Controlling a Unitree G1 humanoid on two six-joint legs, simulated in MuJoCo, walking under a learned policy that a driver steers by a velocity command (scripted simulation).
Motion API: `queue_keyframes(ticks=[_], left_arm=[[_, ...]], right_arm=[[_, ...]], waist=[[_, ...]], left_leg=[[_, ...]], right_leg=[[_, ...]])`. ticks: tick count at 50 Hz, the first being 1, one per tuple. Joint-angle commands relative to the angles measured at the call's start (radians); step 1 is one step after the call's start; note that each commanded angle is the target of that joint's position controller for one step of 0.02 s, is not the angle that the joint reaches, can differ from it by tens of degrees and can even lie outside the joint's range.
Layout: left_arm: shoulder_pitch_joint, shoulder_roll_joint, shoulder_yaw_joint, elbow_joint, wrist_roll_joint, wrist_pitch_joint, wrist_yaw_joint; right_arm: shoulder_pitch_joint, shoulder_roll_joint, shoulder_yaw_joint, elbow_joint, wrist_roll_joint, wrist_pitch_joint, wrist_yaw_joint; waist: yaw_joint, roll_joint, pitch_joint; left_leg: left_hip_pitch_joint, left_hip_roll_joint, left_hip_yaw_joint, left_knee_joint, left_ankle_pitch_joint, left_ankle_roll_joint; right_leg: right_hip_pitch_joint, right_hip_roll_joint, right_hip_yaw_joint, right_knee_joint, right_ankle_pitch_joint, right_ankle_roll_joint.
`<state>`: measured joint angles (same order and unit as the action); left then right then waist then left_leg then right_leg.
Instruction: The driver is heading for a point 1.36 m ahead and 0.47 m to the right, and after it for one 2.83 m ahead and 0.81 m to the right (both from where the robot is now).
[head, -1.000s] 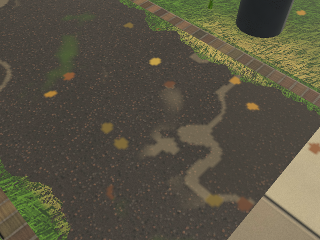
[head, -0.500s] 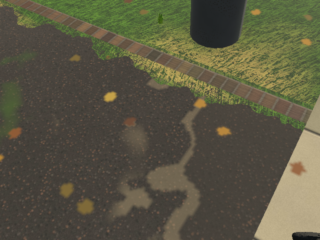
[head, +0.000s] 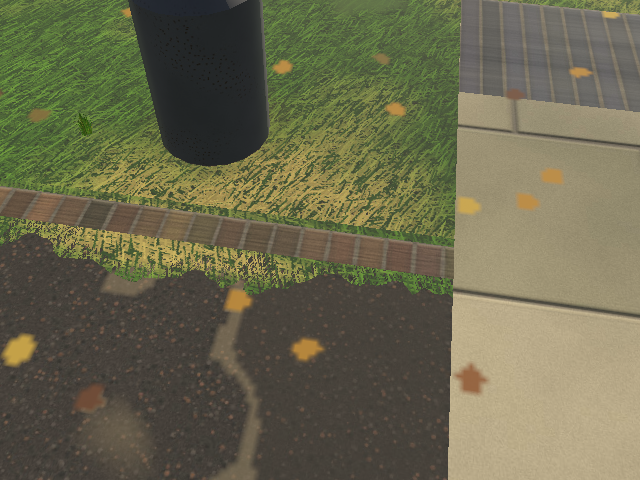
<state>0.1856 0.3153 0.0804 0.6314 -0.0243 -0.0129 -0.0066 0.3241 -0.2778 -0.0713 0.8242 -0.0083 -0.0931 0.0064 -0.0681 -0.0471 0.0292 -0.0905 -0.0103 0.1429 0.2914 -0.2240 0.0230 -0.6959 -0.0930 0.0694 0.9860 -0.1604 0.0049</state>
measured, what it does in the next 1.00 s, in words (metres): walks ahead: right foot, then left foot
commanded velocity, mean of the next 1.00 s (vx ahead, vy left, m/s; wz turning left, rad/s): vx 0.50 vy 0.00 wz -0.16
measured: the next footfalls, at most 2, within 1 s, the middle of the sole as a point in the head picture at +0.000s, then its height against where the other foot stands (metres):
right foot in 0.22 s outside the picture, level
left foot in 0.74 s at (293, 417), level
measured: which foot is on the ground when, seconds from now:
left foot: down 0.00-0.22, up 0.24-0.72, down 0.74-1.00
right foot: up 0.00-0.20, down 0.22-0.74, up 0.76-1.00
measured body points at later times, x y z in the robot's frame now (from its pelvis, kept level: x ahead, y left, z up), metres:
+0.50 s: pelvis +0.27 -0.08 +0.00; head +0.30 -0.09 +0.45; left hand +0.37 +0.19 -0.11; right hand +0.40 -0.37 -0.10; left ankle +0.41 +0.09 -0.67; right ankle +0.24 -0.16 -0.74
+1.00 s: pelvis +0.56 -0.04 +0.00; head +0.59 -0.04 +0.45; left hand +0.74 +0.21 -0.11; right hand +0.57 -0.32 -0.12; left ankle +0.57 +0.04 -0.74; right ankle +0.61 -0.23 -0.67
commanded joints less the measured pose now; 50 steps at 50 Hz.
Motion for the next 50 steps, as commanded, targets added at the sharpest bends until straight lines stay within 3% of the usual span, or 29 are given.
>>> queue_keyframes(ticks=[1, 4, 7, 9, 10, 11, 12, 13, 14, 15, 16, 18, 21, 24, 27, 30, 32, 35, 36, 37, 38, 39, 40, 41, 42, 43, 44, 46, 50], left_arm=[[-0.065, 0.016, -0.004, -0.075, 0.001, -0.019, -0.018], [-0.160, -0.006, -0.015, -0.104, 0.000, -0.026, -0.036], [-0.190, 0.012, -0.010, -0.127, 0.001, -0.029, -0.047], [-0.103, 0.059, 0.015, -0.114, 0.013, -0.029, -0.045], [0.050, 0.099, 0.041, -0.068, 0.013, -0.027, -0.039], [0.213, 0.163, 0.069, -0.024, 0.012, -0.019, -0.023], [0.248, 0.288, 0.085, -0.014, 0.012, -0.022, -0.012], [0.278, 0.215, 0.061, -0.028, 0.009, -0.031, -0.015], [0.232, 0.166, 0.042, -0.014, 0.018, -0.042, -0.021], [0.174, 0.138, 0.033, -0.009, 0.013, -0.049, -0.021], [0.112, 0.100, 0.021, -0.008, 0.014, -0.052, -0.022], [0.054, 0.065, 0.008, -0.015, 0.027, -0.061, -0.022], [0.053, 0.091, 0.015, 0.013, 0.022, -0.081, -0.016], [0.080, 0.100, 0.016, 0.044, 0.021, -0.082, -0.003], [0.120, 0.118, 0.018, 0.074, 0.017, -0.076, 0.004], [0.178, 0.135, 0.022, 0.114, 0.008, -0.070, 0.004], [0.195, 0.141, 0.026, 0.135, 0.004, -0.061, 0.007], [0.183, 0.157, 0.031, 0.153, 0.004, -0.046, 0.015], [0.164, 0.157, 0.029, 0.153, 0.005, -0.040, 0.017], [0.169, 0.127, 0.016, 0.149, 0.014, -0.035, 0.021], [0.261, 0.044, -0.012, 0.119, 0.026, -0.046, 0.019], [0.312, 0.001, -0.028, 0.134, 0.020, -0.066, 0.013], [0.218, 0.102, -0.005, 0.126, -0.003, -0.079, 0.004], [0.131, 0.120, -0.001, 0.099, -0.015, -0.087, 0.001], [0.083, 0.112, -0.002, 0.090, -0.004, -0.088, 0.006], [0.077, 0.104, 0.002, 0.092, 0.007, -0.082, 0.009], [0.104, 0.089, 0.002, 0.100, 0.009, -0.072, 0.009], [0.132, 0.055, -0.003, 0.113, 0.012, -0.054, 0.013], [0.008, 0.032, -0.013, 0.079, 0.025, -0.052, 0.015]], right_arm=[[-0.076, -0.164, -0.035, -0.067, 0.004, -0.010, -0.008], [-0.018, -0.184, -0.038, -0.038, 0.017, 0.002, -0.008], [0.010, -0.213, -0.044, -0.012, 0.037, 0.019, -0.002], [-0.001, -0.243, -0.050, -0.004, 0.047, 0.029, -0.007], [-0.010, -0.234, -0.043, -0.002, 0.048, 0.035, -0.012], [-0.003, -0.194, -0.024, -0.012, 0.030, 0.031, -0.017], [0.102, -0.058, 0.025, -0.063, -0.006, 0.012, -0.003], [0.046, -0.119, 0.017, -0.048, 0.025, -0.017, 0.006], [-0.065, -0.177, -0.003, -0.084, 0.064, -0.029, 0.011], [-0.104, -0.160, 0.004, -0.097, 0.060, -0.034, 0.007], [-0.116, -0.155, 0.002, -0.089, 0.035, -0.032, 0.002], [-0.066, -0.145, -0.002, -0.071, 0.026, -0.008, 0.006], [-0.073, -0.101, 0.006, -0.069, 0.015, 0.019, 0.004], [-0.170, -0.083, 0.014, -0.094, 0.009, 0.021, 0.005], [-0.272, -0.063, 0.024, -0.115, 0.016, 0.010, 0.018], [-0.350, -0.069, 0.026, -0.142, 0.023, 0.004, 0.032], [-0.374, -0.082, 0.023, -0.159, 0.023, -0.001, 0.043], [-0.310, -0.113, 0.011, -0.152, 0.020, -0.006, 0.049], [-0.214, -0.136, -0.004, -0.125, 0.017, -0.007, 0.044], [-0.060, -0.184, -0.027, -0.083, 0.013, -0.006, 0.034], [0.069, -0.281, -0.048, -0.069, -0.008, -0.005, 0.027], [0.119, -0.266, -0.044, -0.048, 0.006, 0.000, 0.035], [0.085, -0.192, -0.022, -0.053, 0.023, 0.000, 0.033], [0.014, -0.167, -0.014, -0.064, 0.022, 0.003, 0.029], [-0.048, -0.148, -0.007, -0.074, 0.013, 0.006, 0.027], [-0.087, -0.121, 0.001, -0.081, 0.001, 0.003, 0.029], [-0.105, -0.108, 0.006, -0.082, -0.007, -0.001, 0.030], [-0.105, -0.111, 0.004, -0.072, 0.002, -0.012, 0.029], [-0.064, -0.151, -0.007, -0.043, 0.006, -0.011, 0.011]], waist=[[0.012, 0.117, 0.009], [-0.023, 0.103, 0.043], [-0.005, 0.115, 0.061], [0.071, 0.147, -0.011], [0.160, 0.134, -0.098], [0.230, 0.091, -0.195], [0.139, -0.187, -0.322], [0.191, -0.124, -0.461], [0.202, -0.075, -0.304], [0.165, -0.042, -0.206], [0.129, -0.010, -0.138], [0.066, -0.029, -0.107], [0.043, -0.003, -0.059], [0.070, 0.002, -0.012], [0.111, -0.002, 0.017], [0.143, -0.005, 0.039], [0.141, -0.011, 0.047], [0.093, -0.039, 0.006], [0.037, -0.038, -0.055], [-0.028, -0.014, -0.166], [-0.024, 0.161, -0.339], [-0.017, 0.343, -0.433], [-0.042, 0.241, -0.322], [-0.028, 0.179, -0.192], [-0.002, 0.116, -0.113], [0.030, 0.114, -0.066], [0.058, 0.138, -0.065], [0.079, 0.141, -0.061], [0.058, 0.102, -0.016]], left_leg=[[0.031, 0.257, -0.091, -0.133, 0.285, 0.138], [0.061, 0.270, -0.046, -0.133, 0.287, 0.131], [0.136, 0.309, -0.032, -0.093, 0.427, 0.126], [0.166, 0.305, 0.005, 0.068, 0.770, 0.105], [0.114, 0.273, 0.043, 0.246, 0.855, 0.080], [-0.088, 0.235, 0.056, 0.491, 0.661, 0.040], [-0.528, 0.073, 0.028, 0.897, -0.180, -0.029], [-0.621, 0.024, -0.186, 1.060, -0.373, -0.029], [-0.705, 0.070, -0.205, 1.082, -0.305, -0.016], [-0.695, 0.114, -0.196, 1.012, -0.221, -0.005], [-0.653, 0.143, -0.190, 0.941, -0.165, -0.009], [-0.536, 0.169, -0.202, 0.875, -0.094, -0.018], [-0.533, 0.170, -0.190, 0.772, -0.018, -0.049], [-0.576, 0.163, -0.185, 0.590, 0.161, -0.065], [-0.534, 0.126, -0.159, 0.395, 0.317, -0.057], [-0.532, 0.101, -0.155, 0.300, 0.334, -0.040], [-0.555, 0.093, -0.163, 0.256, 0.277, -0.014], [-0.455, 0.057, -0.134, 0.219, 0.164, 0.031], [-0.316, 0.021, -0.098, 0.197, 0.162, 0.055], [-0.078, 0.039, -0.113, 0.222, 0.201, 0.089], [0.314, 0.285, -0.463, 0.238, 0.164, 0.213], [0.480, 0.397, -0.854, 0.066, -0.039, 0.307], [0.418, 0.374, -0.809, 0.021, -0.189, 0.262], [0.279, 0.345, -0.677, -0.001, -0.175, 0.225], [0.137, 0.310, -0.579, -0.026, -0.094, 0.210], [0.028, 0.274, -0.507, -0.057, -0.004, 0.201], [-0.032, 0.255, -0.465, -0.084, 0.048, 0.200], [-0.084, 0.239, -0.394, -0.127, 0.130, 0.216], [-0.066, 0.227, -0.295, -0.168, 0.252, 0.216]], right_leg=[[-0.014, -0.016, -0.017, -0.147, 0.150, -0.004], [0.031, 0.006, -0.064, -0.276, 0.161, -0.024], [0.073, 0.042, -0.093, -0.359, 0.049, -0.067], [0.242, 0.106, -0.139, -0.408, -0.023, -0.110], [0.466, 0.147, -0.161, -0.474, 0.048, -0.142], [0.765, 0.087, -0.055, -0.449, 0.099, -0.175], [1.132, -0.212, 0.469, -0.481, 0.010, -0.347], [1.149, -0.297, 0.719, -0.633, -0.056, -0.403], [1.047, -0.253, 0.542, -0.647, 0.017, -0.348], [0.905, -0.206, 0.406, -0.649, 0.096, -0.310], [0.771, -0.168, 0.311, -0.669, 0.176, -0.286], [0.619, -0.130, 0.233, -0.738, 0.220, -0.277], [0.531, -0.126, 0.158, -0.815, 0.254, -0.290], [0.530, -0.093, 0.077, -0.842, 0.243, -0.263], [0.534, -0.070, 0.022, -0.848, 0.188, -0.228], [0.602, -0.106, 0.033, -0.826, 0.147, -0.220], [0.679, -0.140, 0.048, -0.787, 0.180, -0.208], [0.754, -0.155, 0.048, -0.687, 0.385, -0.174], [0.746, -0.121, 0.018, -0.571, 0.549, -0.153], [0.662, -0.065, -0.026, -0.371, 0.560, -0.120], [0.333, 0.043, -0.073, 0.008, 0.232, -0.056], [0.083, 0.172, 0.017, 0.230, -0.421, -0.025], [-0.037, 0.111, 0.078, 0.325, -0.410, -0.037], [-0.076, 0.058, 0.040, 0.307, -0.316, -0.048], [-0.049, 0.015, 0.012, 0.254, -0.230, -0.048], [0.002, -0.017, 0.012, 0.196, -0.172, -0.046], [0.062, -0.034, 0.017, 0.170, -0.136, -0.041], [0.095, -0.043, 0.005, 0.120, -0.108, -0.023], [0.011, -0.052, -0.008, -0.081, 0.076, 0.011]])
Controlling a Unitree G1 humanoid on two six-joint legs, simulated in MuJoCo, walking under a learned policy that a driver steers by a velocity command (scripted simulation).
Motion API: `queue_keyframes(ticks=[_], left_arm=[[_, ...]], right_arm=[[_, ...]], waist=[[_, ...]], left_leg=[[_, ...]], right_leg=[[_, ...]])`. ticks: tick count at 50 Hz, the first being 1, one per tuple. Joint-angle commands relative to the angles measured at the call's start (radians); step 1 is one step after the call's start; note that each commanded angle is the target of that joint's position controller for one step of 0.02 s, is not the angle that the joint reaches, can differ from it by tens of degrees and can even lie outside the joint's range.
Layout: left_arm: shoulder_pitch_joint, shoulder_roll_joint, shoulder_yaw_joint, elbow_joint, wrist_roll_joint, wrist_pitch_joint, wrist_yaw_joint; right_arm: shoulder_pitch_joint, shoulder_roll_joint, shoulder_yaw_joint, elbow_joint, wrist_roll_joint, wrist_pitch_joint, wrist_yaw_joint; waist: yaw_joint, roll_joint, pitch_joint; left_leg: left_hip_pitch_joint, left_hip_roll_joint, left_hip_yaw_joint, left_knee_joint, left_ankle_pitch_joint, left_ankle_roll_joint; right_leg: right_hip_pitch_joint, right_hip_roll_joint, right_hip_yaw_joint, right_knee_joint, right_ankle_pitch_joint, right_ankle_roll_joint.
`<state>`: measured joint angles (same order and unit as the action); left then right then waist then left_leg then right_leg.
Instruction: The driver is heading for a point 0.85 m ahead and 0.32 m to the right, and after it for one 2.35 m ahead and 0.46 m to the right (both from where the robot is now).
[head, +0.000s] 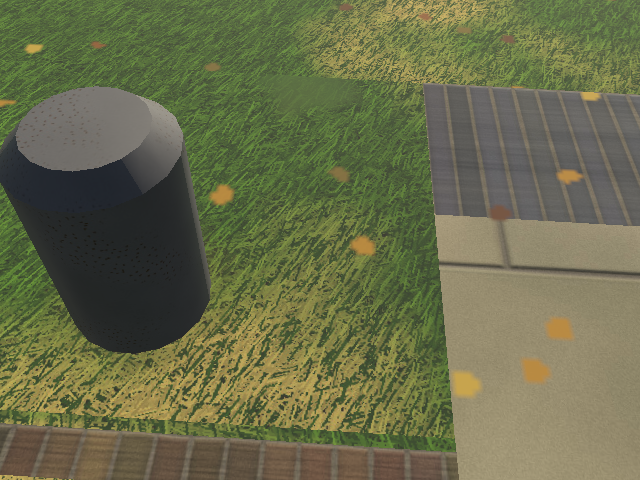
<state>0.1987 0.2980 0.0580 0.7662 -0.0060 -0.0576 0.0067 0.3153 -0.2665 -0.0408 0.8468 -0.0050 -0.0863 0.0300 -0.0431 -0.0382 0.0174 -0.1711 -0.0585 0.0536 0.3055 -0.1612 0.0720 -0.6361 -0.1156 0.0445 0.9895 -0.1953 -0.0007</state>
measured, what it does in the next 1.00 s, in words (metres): walks ahead, turning right: right foot, then left foot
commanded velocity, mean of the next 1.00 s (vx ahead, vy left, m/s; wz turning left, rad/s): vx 0.50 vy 0.00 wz -0.33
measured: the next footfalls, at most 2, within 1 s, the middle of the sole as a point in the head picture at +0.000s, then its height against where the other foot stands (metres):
right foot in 0.28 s outside the picture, level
left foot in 0.78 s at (300, 418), level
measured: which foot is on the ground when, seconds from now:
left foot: down 0.00-0.30, up 0.32-0.76, down 0.78-1.00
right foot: up 0.00-0.26, down 0.28-0.78, up 0.80-1.00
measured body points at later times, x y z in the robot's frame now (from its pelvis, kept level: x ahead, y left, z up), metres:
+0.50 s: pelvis +0.28 -0.08 +0.00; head +0.31 -0.09 +0.45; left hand +0.38 +0.20 -0.12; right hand +0.40 -0.36 -0.11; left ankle +0.32 +0.09 -0.68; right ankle +0.30 -0.15 -0.75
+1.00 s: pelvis +0.55 -0.06 +0.00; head +0.58 -0.06 +0.45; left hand +0.78 +0.15 -0.11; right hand +0.52 -0.36 -0.11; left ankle +0.58 +0.04 -0.75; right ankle +0.53 -0.22 -0.67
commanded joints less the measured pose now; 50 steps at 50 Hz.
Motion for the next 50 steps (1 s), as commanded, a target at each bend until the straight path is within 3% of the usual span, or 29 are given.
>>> queue_keyframes(ticks=[1, 4, 9, 12, 13, 14, 15, 16, 17, 18, 19, 20, 21, 22, 24, 28, 30, 32, 35, 37, 38, 39, 40, 41, 42, 43, 45, 47, 50], left_arm=[[-0.034, 0.041, 0.007, -0.061, 0.007, -0.011, -0.002], [-0.137, 0.021, -0.004, -0.083, 0.001, -0.023, -0.016], [-0.260, 0.035, -0.008, -0.127, -0.012, -0.039, -0.044], [-0.195, 0.078, 0.006, -0.114, -0.006, -0.046, -0.059], [-0.103, 0.102, 0.020, -0.086, -0.003, -0.045, -0.057], [0.048, 0.148, 0.044, -0.037, -0.002, -0.042, -0.050], [0.214, 0.226, 0.065, -0.006, -0.001, -0.034, -0.040], [0.220, 0.280, 0.073, 0.007, -0.007, -0.033, -0.050], [0.214, 0.175, 0.049, -0.009, -0.016, -0.033, -0.050], [0.146, 0.156, 0.042, -0.026, -0.009, -0.034, -0.044], [0.090, 0.151, 0.040, -0.040, 0.000, -0.032, -0.041], [0.049, 0.131, 0.034, -0.051, 0.004, -0.028, -0.039], [0.029, 0.110, 0.026, -0.058, 0.013, -0.026, -0.036], [0.025, 0.103, 0.026, -0.058, 0.008, -0.025, -0.034], [0.023, 0.126, 0.034, -0.053, -0.003, -0.029, -0.026], [0.071, 0.161, 0.049, -0.036, -0.011, -0.023, -0.005], [0.114, 0.165, 0.050, -0.021, -0.013, -0.018, 0.000], [0.156, 0.163, 0.049, -0.005, -0.021, -0.012, 0.001], [0.175, 0.157, 0.048, 0.003, -0.019, -0.001, 0.005], [0.160, 0.161, 0.051, -0.005, -0.014, 0.009, 0.006], [0.157, 0.133, 0.042, -0.011, -0.011, 0.012, 0.005], [0.145, 0.078, 0.021, -0.031, -0.003, 0.008, 0.002], [0.252, 0.011, 0.001, -0.059, -0.021, -0.006, 0.002], [0.256, 0.079, 0.009, -0.064, -0.033, -0.013, 0.004], [0.178, 0.150, 0.029, -0.064, -0.035, -0.009, 0.005], [0.123, 0.149, 0.033, -0.073, -0.028, -0.001, 0.007], [0.082, 0.119, 0.037, -0.090, -0.017, 0.011, 0.002], [0.080, 0.073, 0.029, -0.101, -0.021, 0.024, -0.005], [0.040, 0.048, 0.024, -0.135, -0.013, 0.029, -0.010]], right_arm=[[-0.045, -0.165, -0.038, -0.061, 0.005, -0.015, -0.016], [0.003, -0.183, -0.040, -0.037, 0.017, -0.006, -0.027], [0.081, -0.197, -0.046, 0.012, 0.024, 0.021, -0.033], [0.053, -0.218, -0.053, 0.016, 0.021, 0.038, -0.040], [0.029, -0.222, -0.054, 0.011, 0.020, 0.043, -0.043], [0.035, -0.197, -0.044, 0.005, 0.012, 0.048, -0.048], [0.057, -0.147, -0.022, -0.027, -0.020, 0.046, -0.055], [0.169, -0.033, 0.012, -0.046, -0.020, 0.021, -0.040], [0.080, -0.137, -0.007, -0.044, 0.006, -0.011, -0.029], [-0.030, -0.180, -0.018, -0.080, 0.028, -0.035, -0.020], [-0.070, -0.172, -0.015, -0.088, 0.022, -0.046, -0.024], [-0.085, -0.172, -0.019, -0.093, 0.001, -0.047, -0.028], [-0.074, -0.168, -0.022, -0.098, -0.007, -0.040, -0.028], [-0.061, -0.152, -0.022, -0.101, -0.007, -0.030, -0.028], [-0.062, -0.130, -0.017, -0.105, -0.012, -0.011, -0.033], [-0.218, -0.101, -0.007, -0.150, -0.014, -0.009, -0.030], [-0.288, -0.091, -0.004, -0.166, -0.001, -0.017, -0.022], [-0.338, -0.103, -0.006, -0.181, 0.016, -0.025, -0.021], [-0.354, -0.138, -0.018, -0.189, 0.017, -0.038, -0.014], [-0.293, -0.160, -0.030, -0.175, 0.012, -0.047, -0.013], [-0.210, -0.181, -0.043, -0.154, 0.005, -0.051, -0.018], [-0.070, -0.225, -0.057, -0.141, -0.012, -0.054, -0.026], [0.049, -0.317, -0.084, -0.112, -0.021, -0.037, -0.030], [0.064, -0.253, -0.074, -0.098, 0.003, -0.026, -0.023], [0.012, -0.179, -0.057, -0.117, 0.010, -0.021, -0.023], [-0.040, -0.152, -0.048, -0.126, 0.003, -0.015, -0.023], [-0.105, -0.108, -0.034, -0.120, -0.008, -0.013, -0.025], [-0.112, -0.118, -0.040, -0.108, -0.006, -0.021, -0.025], [-0.101, -0.157, -0.058, -0.085, -0.002, -0.030, -0.024]], waist=[[0.023, 0.091, 0.000], [-0.017, 0.094, 0.020], [-0.048, 0.106, 0.059], [0.011, 0.134, 0.014], [0.066, 0.136, -0.048], [0.130, 0.113, -0.150], [0.174, -0.036, -0.293], [0.083, -0.305, -0.377], [0.147, -0.173, -0.339], [0.148, -0.120, -0.201], [0.120, -0.018, -0.140], [0.089, 0.018, -0.095], [0.056, -0.002, -0.090], [0.034, -0.014, -0.088], [0.015, -0.026, -0.058], [0.062, -0.015, -0.007], [0.093, -0.022, -0.003], [0.113, -0.030, 0.005], [0.103, -0.049, 0.008], [0.063, -0.073, -0.016], [0.022, -0.070, -0.067], [-0.045, -0.003, -0.187], [-0.030, 0.269, -0.327], [-0.030, 0.332, -0.307], [-0.043, 0.204, -0.175], [-0.030, 0.142, -0.098], [0.009, 0.147, -0.008], [0.021, 0.160, 0.008], [0.029, 0.125, 0.003]], left_leg=[[0.022, 0.261, -0.176, -0.183, 0.203, 0.153], [0.045, 0.242, -0.124, -0.187, 0.180, 0.127], [0.188, 0.307, -0.141, -0.135, 0.185, 0.118], [0.263, 0.323, -0.127, -0.035, 0.401, 0.085], [0.259, 0.298, -0.087, 0.078, 0.568, 0.064], [0.190, 0.248, -0.035, 0.272, 0.618, 0.032], [-0.030, 0.189, 0.020, 0.601, 0.319, -0.007], [-0.447, 0.000, -0.032, 0.901, -0.374, -0.064], [-0.579, 0.051, -0.153, 1.003, -0.403, -0.054], [-0.643, 0.091, -0.137, 0.995, -0.304, -0.042], [-0.606, 0.132, -0.127, 0.944, -0.219, -0.043], [-0.552, 0.157, -0.125, 0.870, -0.173, -0.057], [-0.483, 0.174, -0.133, 0.830, -0.148, -0.067], [-0.447, 0.174, -0.132, 0.787, -0.145, -0.080], [-0.421, 0.170, -0.117, 0.695, -0.132, -0.108], [-0.401, 0.133, -0.111, 0.408, 0.124, -0.129], [-0.345, 0.102, -0.106, 0.294, 0.214, -0.131], [-0.318, 0.086, -0.115, 0.243, 0.234, -0.130], [-0.283, 0.077, -0.136, 0.169, 0.166, -0.110], [-0.189, 0.068, -0.114, 0.128, 0.106, -0.079], [-0.051, 0.081, -0.111, 0.101, 0.099, -0.050], [0.178, 0.216, -0.229, 0.130, 0.061, 0.011], [0.526, 0.437, -0.606, 0.085, -0.104, 0.164], [0.530, 0.503, -0.813, 0.006, -0.309, 0.197], [0.415, 0.455, -0.684, -0.017, -0.361, 0.153], [0.302, 0.412, -0.546, -0.031, -0.267, 0.119], [0.136, 0.346, -0.371, -0.089, -0.089, 0.096], [0.072, 0.325, -0.264, -0.137, 0.013, 0.100], [0.082, 0.340, -0.161, -0.159, 0.183, 0.124]], right_leg=[[-0.043, -0.022, 0.009, -0.153, 0.168, 0.018], [-0.002, 0.011, -0.023, -0.335, 0.289, 0.019], [-0.021, 0.041, -0.026, -0.472, 0.248, -0.011], [0.077, 0.074, -0.050, -0.500, 0.136, -0.055], [0.210, 0.107, -0.083, -0.516, 0.131, -0.079], [0.435, 0.119, -0.085, -0.507, 0.146, -0.112], [0.733, -0.060, 0.158, -0.467, 0.183, -0.176], [1.026, -0.232, 0.659, -0.605, -0.058, -0.348], [1.026, -0.215, 0.690, -0.677, -0.173, -0.326], [0.907, -0.178, 0.543, -0.689, -0.086, -0.293], [0.778, -0.140, 0.447, -0.698, 0.040, -0.277], [0.660, -0.115, 0.382, -0.717, 0.153, -0.274], [0.583, -0.094, 0.347, -0.741, 0.219, -0.275], [0.540, -0.079, 0.330, -0.763, 0.235, -0.281], [0.450, -0.065, 0.284, -0.795, 0.238, -0.292], [0.384, -0.010, 0.215, -0.810, 0.174, -0.251], [0.375, 0.002, 0.210, -0.796, 0.137, -0.230], [0.399, -0.012, 0.246, -0.774, 0.081, -0.221], [0.479, -0.036, 0.324, -0.696, 0.052, -0.203], [0.503, -0.024, 0.349, -0.616, 0.107, -0.181], [0.481, 0.019, 0.330, -0.526, 0.154, -0.155], [0.381, 0.074, 0.265, -0.293, 0.098, -0.118], [0.044, 0.215, 0.114, 0.035, -0.209, -0.043], [-0.130, 0.161, 0.118, 0.203, -0.398, -0.030], [-0.173, 0.110, 0.127, 0.257, -0.323, -0.027], [-0.155, 0.075, 0.093, 0.255, -0.251, -0.021], [-0.096, 0.022, 0.078, 0.172, -0.160, -0.016], [-0.056, 0.005, 0.053, 0.132, -0.115, -0.010], [-0.082, -0.004, 0.050, 0.036, -0.019, 0.004]])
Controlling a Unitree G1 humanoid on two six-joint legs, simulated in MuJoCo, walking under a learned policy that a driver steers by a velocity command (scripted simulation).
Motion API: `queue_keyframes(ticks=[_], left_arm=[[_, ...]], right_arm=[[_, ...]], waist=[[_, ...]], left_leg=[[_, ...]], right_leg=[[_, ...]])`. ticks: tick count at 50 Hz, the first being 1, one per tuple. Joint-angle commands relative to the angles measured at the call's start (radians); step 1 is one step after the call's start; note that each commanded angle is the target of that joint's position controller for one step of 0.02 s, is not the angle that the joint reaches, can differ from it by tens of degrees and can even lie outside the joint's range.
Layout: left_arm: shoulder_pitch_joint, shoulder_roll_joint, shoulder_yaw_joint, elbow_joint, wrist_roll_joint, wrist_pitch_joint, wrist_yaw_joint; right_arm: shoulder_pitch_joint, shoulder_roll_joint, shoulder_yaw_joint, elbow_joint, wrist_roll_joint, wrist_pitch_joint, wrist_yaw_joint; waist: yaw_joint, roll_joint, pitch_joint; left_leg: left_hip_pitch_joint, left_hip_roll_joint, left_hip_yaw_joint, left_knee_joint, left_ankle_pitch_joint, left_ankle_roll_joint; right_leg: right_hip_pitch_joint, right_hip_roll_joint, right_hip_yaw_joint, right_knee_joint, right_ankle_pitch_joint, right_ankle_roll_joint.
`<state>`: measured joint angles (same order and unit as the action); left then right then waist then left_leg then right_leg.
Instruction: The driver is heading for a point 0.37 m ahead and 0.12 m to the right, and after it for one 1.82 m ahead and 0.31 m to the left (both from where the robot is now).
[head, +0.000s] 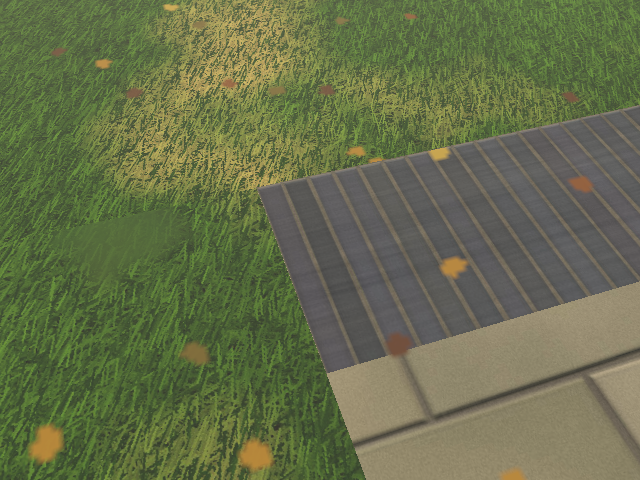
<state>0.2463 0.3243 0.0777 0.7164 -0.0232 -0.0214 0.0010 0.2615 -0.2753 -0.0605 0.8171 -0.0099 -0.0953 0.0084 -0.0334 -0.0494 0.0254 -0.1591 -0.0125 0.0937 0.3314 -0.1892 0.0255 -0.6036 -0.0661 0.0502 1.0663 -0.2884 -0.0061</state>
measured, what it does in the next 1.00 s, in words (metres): walks ahead: right foot, then left foot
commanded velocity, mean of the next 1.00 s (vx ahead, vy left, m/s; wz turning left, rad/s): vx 0.50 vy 0.00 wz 0.00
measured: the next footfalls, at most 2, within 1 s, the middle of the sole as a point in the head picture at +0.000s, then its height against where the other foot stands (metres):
right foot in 0.28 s outside the picture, level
left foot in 0.84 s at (314, 408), level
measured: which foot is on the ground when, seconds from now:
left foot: down 0.00-0.30, up 0.32-0.82, down 0.84-1.00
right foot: up 0.00-0.26, down 0.28-0.86, up 0.88-1.00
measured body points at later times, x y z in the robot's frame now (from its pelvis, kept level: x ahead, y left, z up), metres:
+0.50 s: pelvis +0.26 -0.09 +0.00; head +0.29 -0.10 +0.45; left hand +0.43 +0.15 -0.11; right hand +0.32 -0.39 -0.12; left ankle +0.33 +0.08 -0.66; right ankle +0.26 -0.16 -0.75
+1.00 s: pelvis +0.56 -0.06 -0.01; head +0.60 -0.06 +0.44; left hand +0.68 +0.22 -0.12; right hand +0.69 -0.34 -0.12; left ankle +0.60 +0.00 -0.75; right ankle +0.51 -0.23 -0.65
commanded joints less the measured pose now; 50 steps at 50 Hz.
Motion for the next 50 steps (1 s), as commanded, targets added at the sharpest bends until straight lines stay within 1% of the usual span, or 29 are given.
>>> queue_keyframes(ticks=[1, 5, 8, 10, 12, 13, 14, 15, 16, 17, 18, 19, 20, 21, 23, 25, 29, 32, 36, 39, 41, 42, 43, 44, 45, 46, 47, 48, 50], left_arm=[[-0.023, 0.019, 0.003, -0.092, 0.004, -0.009, -0.009], [-0.142, -0.005, -0.008, -0.127, 0.003, -0.018, -0.033], [-0.221, -0.004, -0.010, -0.164, 0.001, -0.017, -0.048], [-0.236, 0.015, -0.001, -0.181, 0.002, -0.014, -0.057], [-0.188, 0.052, 0.019, -0.183, 0.007, -0.007, -0.058], [-0.082, 0.090, 0.040, -0.160, 0.005, 0.000, -0.056], [0.090, 0.144, 0.074, -0.110, 0.003, 0.008, -0.043], [0.200, 0.213, 0.091, -0.080, -0.003, 0.018, -0.020], [0.145, 0.265, 0.084, -0.111, -0.006, 0.001, -0.022], [0.158, 0.159, 0.054, -0.111, 0.002, -0.015, -0.031], [0.121, 0.134, 0.043, -0.099, 0.011, -0.029, -0.033], [0.057, 0.109, 0.032, -0.092, 0.010, -0.039, -0.034], [0.002, 0.070, 0.021, -0.091, 0.015, -0.046, -0.033], [-0.026, 0.061, 0.016, -0.091, 0.026, -0.053, -0.032], [-0.039, 0.060, 0.017, -0.069, 0.031, -0.073, -0.031], [-0.031, 0.072, 0.022, -0.042, 0.037, -0.086, -0.025], [-0.022, 0.067, 0.017, -0.010, 0.041, -0.089, -0.009], [0.007, 0.081, 0.020, 0.018, 0.035, -0.087, -0.002], [0.072, 0.096, 0.029, 0.065, 0.024, -0.055, 0.007], [0.044, 0.133, 0.039, 0.064, 0.016, -0.028, 0.023], [0.018, 0.156, 0.043, 0.057, 0.013, -0.014, 0.036], [0.002, 0.148, 0.036, 0.051, 0.009, -0.015, 0.041], [0.090, 0.044, 0.005, 0.014, 0.035, -0.037, 0.030], [0.097, 0.010, -0.019, -0.001, 0.033, -0.077, 0.008], [-0.011, 0.087, 0.000, -0.020, -0.006, -0.109, -0.012], [-0.068, 0.091, -0.003, -0.042, -0.018, -0.123, -0.016], [-0.082, 0.082, -0.002, -0.040, 0.001, -0.127, -0.009], [-0.073, 0.095, 0.008, -0.032, 0.023, -0.119, -0.001], [-0.030, 0.085, 0.012, -0.029, 0.034, -0.093, 0.002]], right_arm=[[-0.047, -0.157, -0.041, -0.050, 0.003, -0.020, -0.003], [-0.023, -0.185, -0.049, -0.035, 0.011, -0.006, -0.013], [0.023, -0.208, -0.057, -0.013, 0.024, 0.009, -0.016], [0.031, -0.221, -0.062, -0.005, 0.034, 0.022, -0.018], [0.023, -0.259, -0.075, -0.007, 0.043, 0.038, -0.026], [0.018, -0.262, -0.075, -0.014, 0.047, 0.047, -0.028], [0.015, -0.240, -0.066, -0.019, 0.045, 0.049, -0.032], [0.075, -0.141, -0.029, -0.031, -0.002, 0.040, -0.027], [0.139, -0.068, 0.006, -0.076, -0.001, 0.010, -0.011], [0.031, -0.173, -0.020, -0.061, 0.045, -0.016, 0.000], [-0.042, -0.182, -0.021, -0.086, 0.071, -0.026, 0.004], [-0.050, -0.164, -0.018, -0.074, 0.059, -0.024, -0.004], [-0.043, -0.166, -0.023, -0.059, 0.039, -0.014, -0.007], [-0.003, -0.160, -0.024, -0.041, 0.037, 0.002, -0.004], [0.035, -0.131, -0.021, -0.017, 0.039, 0.029, -0.004], [-0.004, -0.111, -0.018, -0.025, 0.039, 0.043, -0.009], [-0.078, -0.091, -0.017, -0.041, 0.035, 0.032, 0.000], [-0.162, -0.060, -0.003, -0.069, 0.034, 0.026, 0.017], [-0.245, -0.049, 0.007, -0.126, 0.030, 0.026, 0.047], [-0.217, -0.077, -0.006, -0.156, 0.030, 0.032, 0.064], [-0.051, -0.139, -0.039, -0.134, 0.030, 0.041, 0.059], [0.107, -0.196, -0.069, -0.102, 0.031, 0.044, 0.045], [0.198, -0.309, -0.099, -0.089, 0.031, 0.053, 0.024], [0.179, -0.295, -0.086, -0.112, 0.034, 0.043, 0.030], [0.167, -0.226, -0.067, -0.117, 0.026, 0.039, 0.030], [0.116, -0.184, -0.057, -0.124, 0.028, 0.032, 0.027], [0.048, -0.160, -0.048, -0.135, 0.030, 0.029, 0.027], [-0.001, -0.127, -0.037, -0.151, 0.023, 0.028, 0.024], [-0.031, -0.127, -0.035, -0.175, 0.015, 0.027, 0.016]], waist=[[0.018, 0.129, -0.007], [-0.022, 0.108, 0.031], [-0.042, 0.107, 0.058], [-0.030, 0.118, 0.054], [0.020, 0.145, 0.001], [0.082, 0.149, -0.057], [0.171, 0.122, -0.143], [0.174, -0.072, -0.230], [0.080, -0.242, -0.383], [0.157, -0.058, -0.369], [0.149, -0.043, -0.234], [0.101, 0.034, -0.153], [0.067, 0.022, -0.113], [0.036, -0.012, -0.096], [0.013, -0.001, -0.079], [0.019, 0.011, -0.032], [0.047, 0.004, 0.010], [0.088, 0.012, 0.047], [0.120, 0.023, 0.076], [0.074, -0.021, 0.022], [-0.028, -0.044, -0.090], [-0.118, -0.006, -0.170], [-0.081, 0.217, -0.288], [-0.053, 0.262, -0.422], [-0.103, 0.171, -0.355], [-0.081, 0.107, -0.222], [-0.030, 0.034, -0.123], [0.006, 0.044, -0.079], [0.046, 0.078, -0.066]], left_leg=[[0.080, 0.289, -0.160, -0.186, 0.252, 0.166], [0.085, 0.259, -0.014, -0.197, 0.272, 0.130], [0.161, 0.286, 0.028, -0.181, 0.294, 0.115], [0.225, 0.301, 0.058, -0.124, 0.431, 0.098], [0.258, 0.305, 0.089, 0.018, 0.746, 0.077], [0.241, 0.289, 0.113, 0.168, 0.853, 0.062], [0.122, 0.253, 0.137, 0.390, 0.805, 0.030], [-0.182, 0.196, 0.126, 0.705, 0.193, -0.006], [-0.521, 0.011, -0.026, 1.008, -0.413, -0.043], [-0.604, 0.062, -0.163, 1.062, -0.365, -0.026], [-0.637, 0.099, -0.150, 1.032, -0.298, -0.006], [-0.590, 0.151, -0.147, 0.951, -0.220, -0.006], [-0.531, 0.181, -0.155, 0.880, -0.172, -0.011], [-0.461, 0.198, -0.165, 0.857, -0.131, -0.016], [-0.422, 0.197, -0.159, 0.824, -0.081, -0.033], [-0.481, 0.189, -0.179, 0.756, 0.005, -0.047], [-0.511, 0.145, -0.184, 0.525, 0.254, -0.050], [-0.498, 0.124, -0.130, 0.379, 0.342, -0.036], [-0.596, 0.102, -0.094, 0.291, 0.241, 0.001], [-0.505, 0.038, -0.017, 0.280, 0.085, 0.049], [-0.264, -0.038, 0.024, 0.280, 0.022, 0.100], [0.000, -0.045, -0.026, 0.209, 0.091, 0.143], [0.384, 0.198, -0.439, 0.210, 0.097, 0.289], [0.578, 0.348, -0.923, 0.039, -0.020, 0.436], [0.544, 0.326, -0.825, -0.011, -0.073, 0.376], [0.404, 0.292, -0.692, -0.025, -0.056, 0.328], [0.239, 0.249, -0.586, -0.038, 0.039, 0.296], [0.125, 0.214, -0.511, -0.056, 0.143, 0.280], [0.009, 0.180, -0.457, -0.091, 0.253, 0.284]], right_leg=[[-0.114, -0.053, 0.038, -0.088, 0.127, 0.010], [-0.057, -0.034, -0.029, -0.309, 0.315, -0.002], [-0.052, -0.022, -0.061, -0.402, 0.299, -0.023], [-0.034, -0.001, -0.089, -0.437, 0.226, -0.050], [0.080, 0.060, -0.141, -0.448, 0.114, -0.092], [0.224, 0.100, -0.162, -0.474, 0.110, -0.124], [0.487, 0.135, -0.150, -0.521, 0.165, -0.163], [0.807, -0.053, 0.131, -0.521, 0.207, -0.224], [1.030, -0.291, 0.711, -0.695, -0.043, -0.417], [0.986, -0.299, 0.675, -0.772, -0.049, -0.359], [0.861, -0.268, 0.514, -0.766, 0.048, -0.316], [0.705, -0.227, 0.382, -0.770, 0.162, -0.280], [0.596, -0.190, 0.288, -0.788, 0.242, -0.259], [0.515, -0.172, 0.233, -0.822, 0.275, -0.249], [0.450, -0.164, 0.156, -0.880, 0.323, -0.255], [0.436, -0.157, 0.076, -0.920, 0.351, -0.243], [0.471, -0.115, -0.075, -0.947, 0.363, -0.186], [0.515, -0.128, -0.135, -0.968, 0.367, -0.165], [0.704, -0.188, -0.166, -0.894, 0.497, -0.159], [0.767, -0.204, -0.204, -0.748, 0.887, -0.127], [0.730, -0.183, -0.231, -0.493, 1.123, -0.094], [0.587, -0.141, -0.249, -0.257, 0.998, -0.057], [0.194, -0.016, -0.242, 0.122, 0.348, 0.007], [-0.069, 0.155, -0.026, 0.348, -0.305, 0.028], [-0.176, 0.083, 0.080, 0.377, -0.255, 0.000], [-0.196, 0.040, 0.064, 0.304, -0.168, -0.019], [-0.160, -0.001, 0.049, 0.197, -0.109, -0.017], [-0.092, -0.027, 0.045, 0.122, -0.069, -0.007], [-0.013, -0.039, 0.036, 0.054, -0.032, 0.024]])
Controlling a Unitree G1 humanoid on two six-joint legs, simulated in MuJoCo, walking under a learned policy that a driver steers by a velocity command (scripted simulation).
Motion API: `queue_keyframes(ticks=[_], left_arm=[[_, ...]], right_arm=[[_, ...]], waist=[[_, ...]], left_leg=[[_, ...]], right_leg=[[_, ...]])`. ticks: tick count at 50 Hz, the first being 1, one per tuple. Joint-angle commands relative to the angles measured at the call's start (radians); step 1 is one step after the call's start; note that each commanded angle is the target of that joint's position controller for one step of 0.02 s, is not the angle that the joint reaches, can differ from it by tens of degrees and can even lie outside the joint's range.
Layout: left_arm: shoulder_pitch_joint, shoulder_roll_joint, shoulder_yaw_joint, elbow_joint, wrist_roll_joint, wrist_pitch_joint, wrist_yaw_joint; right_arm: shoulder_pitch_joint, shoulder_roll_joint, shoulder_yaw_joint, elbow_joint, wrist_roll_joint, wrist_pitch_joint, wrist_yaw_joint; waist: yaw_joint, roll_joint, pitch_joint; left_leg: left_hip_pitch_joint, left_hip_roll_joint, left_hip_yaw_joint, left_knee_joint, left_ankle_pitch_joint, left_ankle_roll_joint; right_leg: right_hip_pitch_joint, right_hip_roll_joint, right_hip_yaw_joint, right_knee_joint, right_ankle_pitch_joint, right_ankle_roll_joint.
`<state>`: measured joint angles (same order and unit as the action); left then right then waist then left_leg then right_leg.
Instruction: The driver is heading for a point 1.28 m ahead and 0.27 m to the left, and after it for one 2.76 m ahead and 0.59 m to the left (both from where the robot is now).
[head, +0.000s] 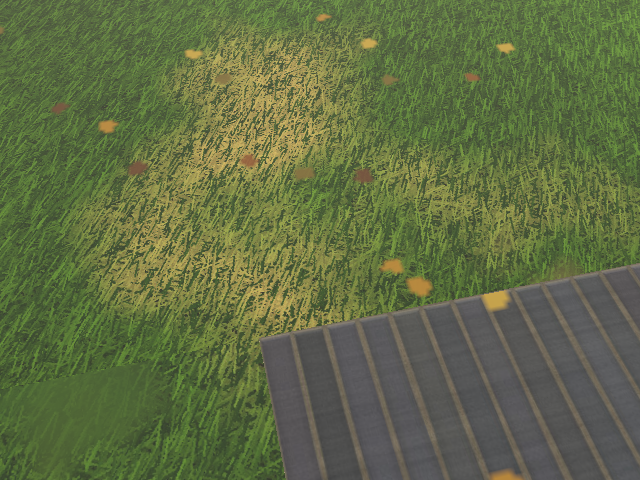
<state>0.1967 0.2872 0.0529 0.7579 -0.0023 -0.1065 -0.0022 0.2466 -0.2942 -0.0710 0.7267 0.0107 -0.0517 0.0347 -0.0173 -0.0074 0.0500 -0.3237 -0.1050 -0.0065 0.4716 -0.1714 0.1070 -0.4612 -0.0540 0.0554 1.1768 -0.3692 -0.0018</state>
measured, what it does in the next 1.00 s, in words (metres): walks ahead, turning left: right foot, then left foot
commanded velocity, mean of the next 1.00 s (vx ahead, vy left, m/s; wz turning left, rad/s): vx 0.50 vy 0.00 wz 0.44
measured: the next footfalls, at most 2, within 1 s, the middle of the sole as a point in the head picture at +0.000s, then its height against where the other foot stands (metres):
right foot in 0.30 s outside the picture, level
left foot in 0.82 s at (219, 443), level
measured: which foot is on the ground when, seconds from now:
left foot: down 0.00-0.32, up 0.34-0.80, down 0.82-1.00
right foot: up 0.00-0.28, down 0.30-0.82, up 0.84-1.00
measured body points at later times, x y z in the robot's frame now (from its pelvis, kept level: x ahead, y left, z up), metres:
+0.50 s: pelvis +0.28 -0.04 +0.00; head +0.30 -0.04 +0.45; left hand +0.30 +0.25 -0.10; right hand +0.48 -0.28 -0.10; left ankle +0.22 +0.08 -0.65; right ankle +0.33 -0.14 -0.74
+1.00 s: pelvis +0.50 +0.11 +0.00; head +0.52 +0.13 +0.45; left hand +0.46 +0.41 -0.12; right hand +0.72 -0.08 -0.10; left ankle +0.49 +0.20 -0.74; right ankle +0.55 -0.04 -0.65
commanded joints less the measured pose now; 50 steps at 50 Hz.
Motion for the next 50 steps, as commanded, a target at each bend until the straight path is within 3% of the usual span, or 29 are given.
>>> queue_keyframes(ticks=[1, 4, 6, 10, 13, 14, 15, 16, 17, 18, 19, 20, 21, 23, 27, 31, 33, 37, 39, 40, 41, 42, 43, 44, 45, 46, 47, 49, 50], left_arm=[[0.025, 0.106, 0.033, -0.070, 0.015, 0.003, 0.008], [-0.069, 0.069, 0.018, -0.101, 0.018, 0.015, 0.014], [-0.138, 0.048, 0.008, -0.115, 0.016, 0.010, 0.010], [-0.223, 0.074, 0.014, -0.142, -0.003, -0.004, -0.008], [-0.185, 0.115, 0.034, -0.138, -0.009, -0.020, -0.017], [-0.120, 0.126, 0.043, -0.120, -0.009, -0.027, -0.016], [-0.025, 0.156, 0.058, -0.104, 0.003, -0.033, -0.011], [0.118, 0.212, 0.072, -0.093, 0.018, -0.034, -0.003], [0.189, 0.284, 0.088, -0.051, 0.019, -0.018, -0.009], [0.166, 0.177, 0.067, -0.067, -0.007, -0.011, -0.014], [0.127, 0.125, 0.051, -0.074, -0.008, -0.003, -0.010], [0.077, 0.112, 0.042, -0.078, 0.004, 0.005, -0.008], [0.048, 0.091, 0.034, -0.071, 0.008, 0.010, -0.006], [0.033, 0.069, 0.028, -0.058, 0.012, 0.004, 0.001], [0.050, 0.114, 0.045, -0.021, 0.010, -0.004, 0.003], [0.067, 0.139, 0.050, 0.014, 0.003, 0.006, -0.003], [0.094, 0.153, 0.051, 0.036, -0.009, 0.014, -0.007], [0.152, 0.195, 0.061, 0.083, -0.032, 0.036, -0.009], [0.133, 0.222, 0.065, 0.101, -0.040, 0.049, 0.000], [0.134, 0.203, 0.055, 0.107, -0.033, 0.053, 0.005], [0.140, 0.153, 0.033, 0.087, -0.003, 0.050, 0.010], [0.255, 0.028, -0.011, 0.057, 0.013, 0.030, -0.004], [0.184, 0.128, 0.013, 0.070, -0.021, 0.011, -0.013], [0.089, 0.165, 0.025, 0.033, -0.051, 0.002, -0.016], [0.056, 0.151, 0.021, 0.024, -0.040, -0.001, -0.009], [0.053, 0.146, 0.024, 0.030, -0.019, 0.002, -0.002], [0.087, 0.143, 0.028, 0.045, -0.015, 0.013, -0.001], [0.119, 0.105, 0.021, 0.060, -0.014, 0.040, 0.001], [0.105, 0.099, 0.020, 0.060, -0.010, 0.049, 0.008]], right_arm=[[-0.013, -0.118, -0.028, -0.085, -0.003, -0.019, -0.016], [0.017, -0.155, -0.040, -0.078, 0.004, -0.015, -0.036], [0.042, -0.158, -0.042, -0.071, 0.010, -0.006, -0.045], [0.106, -0.154, -0.043, -0.051, 0.016, 0.013, -0.051], [0.102, -0.144, -0.044, -0.058, 0.012, 0.024, -0.058], [0.081, -0.133, -0.040, -0.067, 0.012, 0.027, -0.059], [0.075, -0.097, -0.027, -0.078, 0.008, 0.024, -0.057], [0.096, -0.035, -0.004, -0.097, -0.007, 0.021, -0.055], [0.258, 0.010, 0.011, -0.126, 0.026, 0.012, -0.052], [0.236, -0.109, -0.010, -0.092, 0.035, 0.016, -0.055], [0.107, -0.159, -0.027, -0.110, 0.026, 0.024, -0.055], [0.055, -0.146, -0.027, -0.123, 0.015, 0.030, -0.057], [0.030, -0.133, -0.029, -0.137, 0.006, 0.031, -0.053], [0.056, -0.095, -0.027, -0.139, 0.020, 0.038, -0.040], [-0.002, -0.052, -0.012, -0.169, 0.014, 0.049, -0.035], [-0.077, -0.021, 0.005, -0.176, 0.008, 0.038, -0.020], [-0.132, -0.008, 0.012, -0.186, 0.009, 0.027, -0.008], [-0.199, -0.031, 0.007, -0.216, 0.009, 0.019, 0.006], [-0.096, -0.083, -0.021, -0.201, 0.002, 0.014, 0.004], [0.051, -0.125, -0.048, -0.153, -0.002, 0.015, -0.002], [0.217, -0.202, -0.075, -0.124, -0.003, 0.022, -0.018], [0.213, -0.285, -0.079, -0.124, 0.004, 0.018, -0.017], [0.232, -0.188, -0.055, -0.125, 0.011, 0.013, -0.007], [0.184, -0.152, -0.040, -0.117, 0.002, 0.007, -0.004], [0.126, -0.138, -0.034, -0.116, -0.001, 0.001, -0.004], [0.076, -0.109, -0.026, -0.116, -0.009, -0.003, -0.001], [0.033, -0.084, -0.017, -0.123, -0.021, -0.009, 0.000], [0.016, -0.074, -0.018, -0.114, -0.017, -0.024, 0.002], [0.014, -0.088, -0.022, -0.104, -0.014, -0.031, -0.001]], waist=[[0.036, 0.043, -0.087], [0.012, 0.057, -0.056], [-0.020, 0.083, -0.060], [-0.057, 0.104, -0.065], [-0.021, 0.136, -0.072], [0.020, 0.144, -0.088], [0.069, 0.129, -0.156], [0.117, -0.002, -0.296], [0.038, -0.362, -0.395], [0.076, -0.218, -0.308], [0.109, -0.128, -0.175], [0.091, -0.066, -0.107], [0.074, -0.074, -0.054], [0.041, -0.122, -0.041], [0.042, -0.076, -0.024], [0.065, -0.049, -0.012], [0.085, -0.045, 0.010], [0.087, -0.062, 0.039], [0.003, -0.063, -0.026], [-0.072, -0.054, -0.124], [-0.134, 0.039, -0.257], [-0.038, 0.299, -0.392], [-0.100, 0.200, -0.425], [-0.099, 0.164, -0.260], [-0.066, 0.102, -0.180], [-0.032, 0.089, -0.128], [0.011, 0.096, -0.109], [0.042, 0.084, -0.112], [0.046, 0.068, -0.097]], left_leg=[[0.135, 0.262, -0.321, -0.237, 0.285, 0.203], [0.057, 0.209, -0.236, -0.238, 0.314, 0.169], [0.035, 0.169, -0.205, -0.212, 0.254, 0.129], [0.092, 0.199, -0.298, -0.146, 0.135, 0.105], [0.167, 0.235, -0.403, -0.054, 0.107, 0.087], [0.163, 0.220, -0.409, -0.006, 0.115, 0.069], [0.128, 0.173, -0.372, 0.119, 0.129, 0.036], [0.009, 0.101, -0.272, 0.403, -0.046, -0.006], [-0.346, -0.013, -0.165, 0.716, -0.459, -0.067], [-0.467, 0.075, -0.186, 0.836, -0.408, -0.080], [-0.499, 0.103, -0.157, 0.861, -0.312, -0.084], [-0.468, 0.135, -0.131, 0.841, -0.240, -0.088], [-0.450, 0.160, -0.135, 0.795, -0.192, -0.092], [-0.376, 0.195, -0.117, 0.738, -0.152, -0.093], [-0.423, 0.218, -0.098, 0.611, -0.079, -0.114], [-0.365, 0.205, -0.066, 0.370, 0.104, -0.104], [-0.316, 0.188, -0.024, 0.260, 0.153, -0.093], [-0.278, 0.158, 0.018, 0.142, 0.050, -0.050], [-0.101, 0.110, 0.051, 0.056, 0.050, -0.012], [0.125, 0.072, 0.078, 0.039, 0.104, 0.012], [0.423, 0.218, -0.115, 0.091, 0.184, 0.068], [0.683, 0.457, -0.623, -0.041, -0.039, 0.245], [0.679, 0.473, -0.718, -0.139, -0.180, 0.243], [0.567, 0.442, -0.572, -0.154, -0.123, 0.201], [0.438, 0.405, -0.462, -0.158, -0.001, 0.171], [0.325, 0.367, -0.370, -0.168, 0.128, 0.154], [0.228, 0.339, -0.302, -0.188, 0.229, 0.146], [0.164, 0.331, -0.258, -0.236, 0.240, 0.158], [0.133, 0.331, -0.235, -0.261, 0.240, 0.163]], right_leg=[[-0.143, -0.050, 0.018, -0.100, 0.068, 0.037], [-0.130, -0.025, -0.008, -0.316, 0.237, 0.077], [-0.070, 0.011, -0.015, -0.477, 0.378, 0.082], [-0.018, 0.056, 0.004, -0.636, 0.444, 0.070], [0.034, 0.062, 0.022, -0.686, 0.332, 0.028], [0.116, 0.063, 0.008, -0.724, 0.333, 0.004], [0.281, 0.015, 0.036, -0.731, 0.331, -0.036], [0.532, -0.167, 0.220, -0.721, 0.263, -0.098], [0.804, -0.382, 0.710, -0.818, 0.032, -0.277], [0.755, -0.368, 0.753, -0.871, -0.240, -0.253], [0.631, -0.316, 0.578, -0.882, -0.221, -0.202], [0.509, -0.270, 0.448, -0.893, -0.091, -0.176], [0.423, -0.232, 0.355, -0.912, 0.010, -0.172], [0.345, -0.188, 0.223, -0.954, 0.119, -0.163], [0.348, -0.216, 0.093, -1.001, 0.286, -0.201], [0.354, -0.188, -0.043, -0.998, 0.401, -0.185], [0.354, -0.182, -0.085, -0.995, 0.404, -0.176], [0.452, -0.235, -0.084, -0.953, 0.480, -0.169], [0.487, -0.227, -0.121, -0.807, 0.799, -0.135], [0.438, -0.185, -0.172, -0.630, 0.882, -0.105], [0.236, -0.132, -0.202, -0.319, 0.623, -0.060], [-0.121, 0.059, -0.131, 0.035, -0.174, -0.001], [-0.230, 0.043, 0.021, 0.153, -0.226, -0.010], [-0.311, 0.006, 0.011, 0.176, -0.164, -0.025], [-0.292, -0.035, 0.005, 0.122, -0.078, -0.029], [-0.250, -0.062, 0.006, 0.059, -0.013, -0.023], [-0.168, -0.083, 0.019, 0.006, 0.031, -0.018], [-0.102, -0.088, 0.016, -0.082, 0.050, -0.001], [-0.090, -0.089, 0.017, -0.141, 0.078, 0.007]])
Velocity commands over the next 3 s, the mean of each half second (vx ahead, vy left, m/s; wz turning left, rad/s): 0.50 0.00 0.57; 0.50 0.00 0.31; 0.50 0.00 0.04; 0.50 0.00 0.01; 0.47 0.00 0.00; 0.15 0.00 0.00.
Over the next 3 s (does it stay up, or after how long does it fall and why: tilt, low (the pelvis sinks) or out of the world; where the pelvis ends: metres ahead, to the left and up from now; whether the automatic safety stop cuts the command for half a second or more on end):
stays up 1.50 0.38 -0.18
